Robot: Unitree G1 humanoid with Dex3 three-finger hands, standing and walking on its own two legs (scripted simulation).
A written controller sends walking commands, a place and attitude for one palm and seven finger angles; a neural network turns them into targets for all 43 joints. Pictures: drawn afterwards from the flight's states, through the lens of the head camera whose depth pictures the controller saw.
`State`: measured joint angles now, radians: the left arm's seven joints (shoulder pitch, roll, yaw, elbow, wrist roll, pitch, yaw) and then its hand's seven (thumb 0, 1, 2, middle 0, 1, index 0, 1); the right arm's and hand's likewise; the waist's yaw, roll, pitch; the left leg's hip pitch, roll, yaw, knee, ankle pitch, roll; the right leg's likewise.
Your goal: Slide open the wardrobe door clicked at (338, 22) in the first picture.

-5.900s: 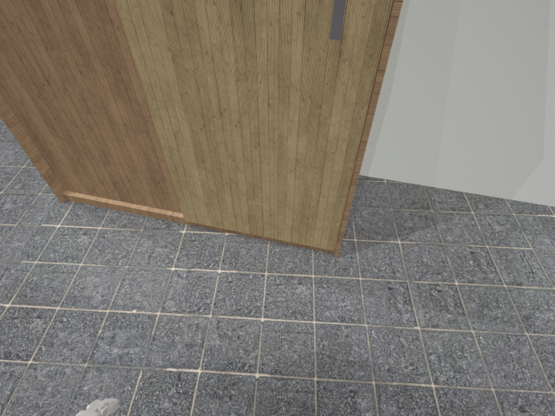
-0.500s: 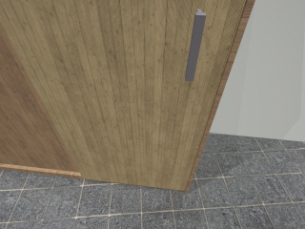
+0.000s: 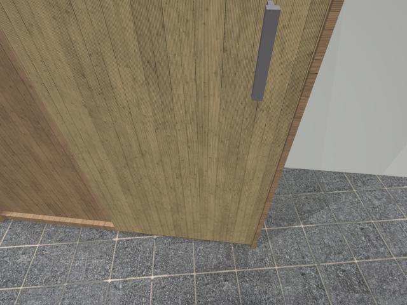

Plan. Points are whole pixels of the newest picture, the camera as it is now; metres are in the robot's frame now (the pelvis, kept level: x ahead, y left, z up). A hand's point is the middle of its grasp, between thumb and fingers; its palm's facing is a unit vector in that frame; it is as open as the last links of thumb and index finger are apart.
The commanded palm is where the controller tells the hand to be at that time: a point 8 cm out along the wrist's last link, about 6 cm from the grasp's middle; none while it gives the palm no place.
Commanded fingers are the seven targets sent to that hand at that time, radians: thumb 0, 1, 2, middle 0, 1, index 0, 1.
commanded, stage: look again from close up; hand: right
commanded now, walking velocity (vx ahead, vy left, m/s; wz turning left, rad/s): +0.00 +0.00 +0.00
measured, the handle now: (263, 53) +0.53 -0.08 +0.26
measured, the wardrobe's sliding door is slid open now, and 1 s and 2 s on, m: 0.00 0.00 0.00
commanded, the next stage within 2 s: raise the hand with hooked fingers in 1.96 s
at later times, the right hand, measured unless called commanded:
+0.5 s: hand out of the picture -0.01 -0.15 -0.18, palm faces +0.03 +0.99 -0.14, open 7.4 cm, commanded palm none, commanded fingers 0.00 -0.90 -0.90 0.20 0.30 0.20 0.30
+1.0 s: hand out of the picture +0.00 -0.14 -0.18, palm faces +0.03 +0.99 -0.15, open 7.4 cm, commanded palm none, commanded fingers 0.00 -0.90 -0.90 0.20 0.30 0.20 0.30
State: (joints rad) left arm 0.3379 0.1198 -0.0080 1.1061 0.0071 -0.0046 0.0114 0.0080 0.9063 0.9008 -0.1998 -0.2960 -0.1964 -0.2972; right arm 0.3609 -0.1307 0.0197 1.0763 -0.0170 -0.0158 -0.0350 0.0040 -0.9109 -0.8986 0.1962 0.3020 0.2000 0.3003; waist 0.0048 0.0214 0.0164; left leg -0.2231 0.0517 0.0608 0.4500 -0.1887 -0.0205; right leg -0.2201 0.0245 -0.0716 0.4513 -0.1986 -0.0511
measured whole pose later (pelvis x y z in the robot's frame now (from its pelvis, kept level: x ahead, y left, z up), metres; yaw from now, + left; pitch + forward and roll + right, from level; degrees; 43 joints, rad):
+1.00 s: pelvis +0.02 +0.01 +0.00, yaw +0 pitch -2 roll +0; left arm 0.32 0.11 -0.01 1.12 0.01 -0.01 0.02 0.01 0.91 0.90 -0.20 -0.30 -0.20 -0.30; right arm 0.35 -0.12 0.01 1.08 -0.02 -0.02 -0.04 0.00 -0.91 -0.90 0.20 0.30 0.20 0.30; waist 0.00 0.02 0.03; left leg -0.19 0.04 0.06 0.43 -0.20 -0.01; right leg -0.18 0.02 -0.07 0.42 -0.21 -0.04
